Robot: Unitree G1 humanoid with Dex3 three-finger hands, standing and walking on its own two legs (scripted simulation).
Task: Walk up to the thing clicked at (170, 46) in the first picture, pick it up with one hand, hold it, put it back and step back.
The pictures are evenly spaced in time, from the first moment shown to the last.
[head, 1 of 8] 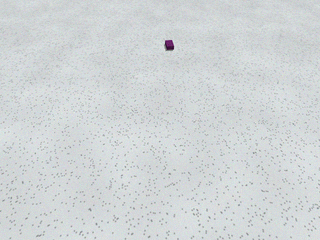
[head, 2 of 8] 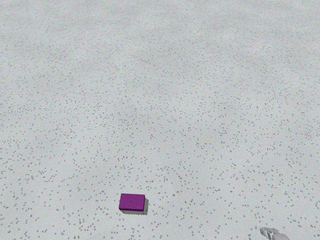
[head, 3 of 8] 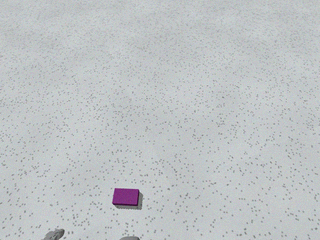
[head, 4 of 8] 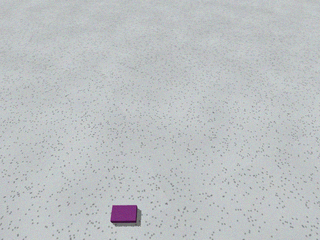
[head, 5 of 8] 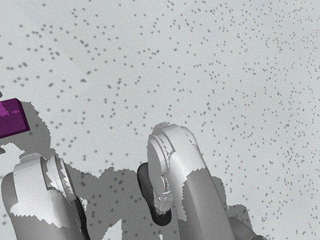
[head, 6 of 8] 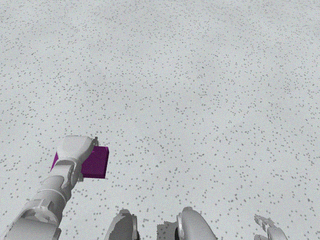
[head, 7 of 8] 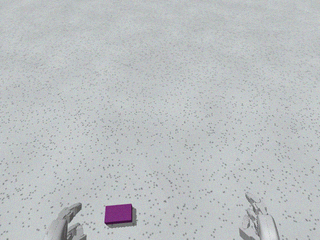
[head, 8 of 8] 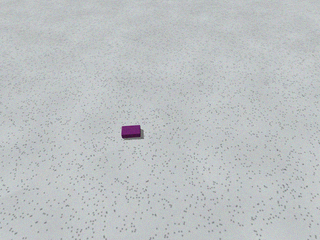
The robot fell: no
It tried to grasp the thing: yes
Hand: left
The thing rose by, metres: 0.69
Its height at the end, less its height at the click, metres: +0.00
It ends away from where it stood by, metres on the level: 0.01
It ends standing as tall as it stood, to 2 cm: yes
